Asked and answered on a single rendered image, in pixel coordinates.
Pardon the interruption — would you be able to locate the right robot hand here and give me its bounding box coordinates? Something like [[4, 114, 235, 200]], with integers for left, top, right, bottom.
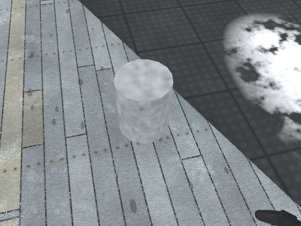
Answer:
[[255, 210, 301, 226]]

